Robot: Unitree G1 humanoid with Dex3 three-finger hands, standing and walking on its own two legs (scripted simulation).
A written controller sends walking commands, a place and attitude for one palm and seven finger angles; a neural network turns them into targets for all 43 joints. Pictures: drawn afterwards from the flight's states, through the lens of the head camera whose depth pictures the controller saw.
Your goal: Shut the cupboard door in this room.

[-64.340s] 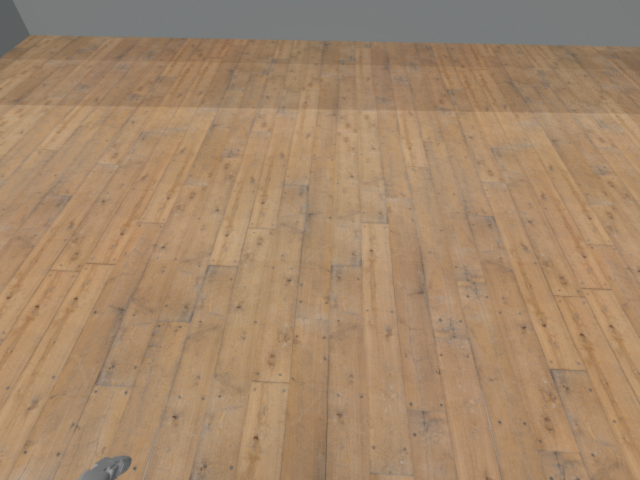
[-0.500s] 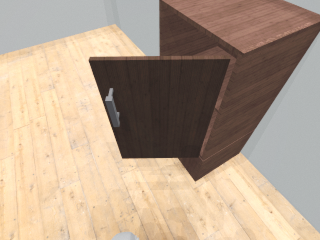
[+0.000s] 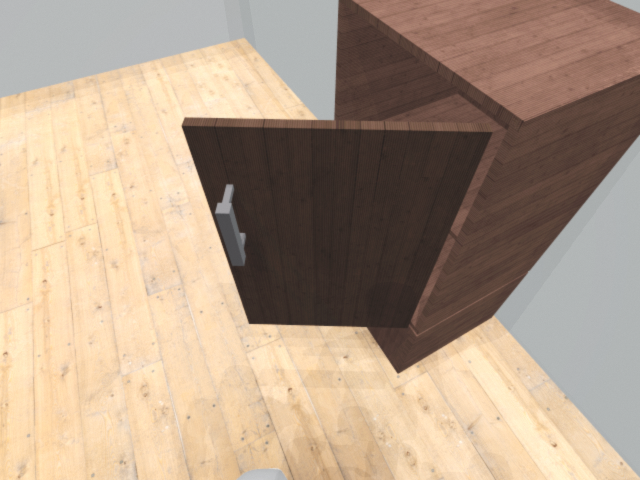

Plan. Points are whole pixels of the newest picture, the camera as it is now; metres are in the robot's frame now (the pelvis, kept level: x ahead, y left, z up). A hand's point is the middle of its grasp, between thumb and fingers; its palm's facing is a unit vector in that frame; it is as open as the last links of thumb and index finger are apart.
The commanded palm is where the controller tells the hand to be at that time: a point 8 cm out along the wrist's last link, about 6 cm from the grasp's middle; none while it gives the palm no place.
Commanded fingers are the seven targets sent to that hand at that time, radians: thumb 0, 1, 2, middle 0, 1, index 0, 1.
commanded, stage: come to a stop and stand still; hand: left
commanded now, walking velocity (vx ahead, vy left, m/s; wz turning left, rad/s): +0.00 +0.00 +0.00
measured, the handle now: (234, 226) +0.46 +0.18 -0.01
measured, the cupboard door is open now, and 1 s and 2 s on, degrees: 59 59 59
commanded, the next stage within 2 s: look again from close up in 0.72 s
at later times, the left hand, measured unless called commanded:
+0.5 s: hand out of the picture +0.03 +0.27 -0.16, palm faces -0.02 -0.97 -0.22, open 7.3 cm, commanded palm none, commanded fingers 0.00 0.90 0.90 -0.20 -0.30 -0.20 -0.30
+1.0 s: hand out of the picture -0.04 +0.26 -0.17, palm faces -0.01 -0.99 -0.15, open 7.3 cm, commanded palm none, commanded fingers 0.00 0.90 0.90 -0.20 -0.30 -0.20 -0.30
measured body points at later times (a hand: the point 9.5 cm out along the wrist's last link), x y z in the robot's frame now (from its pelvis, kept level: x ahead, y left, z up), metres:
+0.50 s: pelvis -0.04 +0.08 +0.01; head -0.04 +0.10 +0.46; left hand +0.03 +0.32 -0.14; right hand -0.01 -0.15 -0.14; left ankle -0.01 +0.12 -0.73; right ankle -0.03 -0.07 -0.73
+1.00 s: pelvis -0.01 +0.10 +0.01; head +0.00 +0.12 +0.46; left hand -0.04 +0.31 -0.16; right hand +0.00 -0.14 -0.13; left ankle -0.01 +0.12 -0.73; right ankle -0.02 -0.07 -0.73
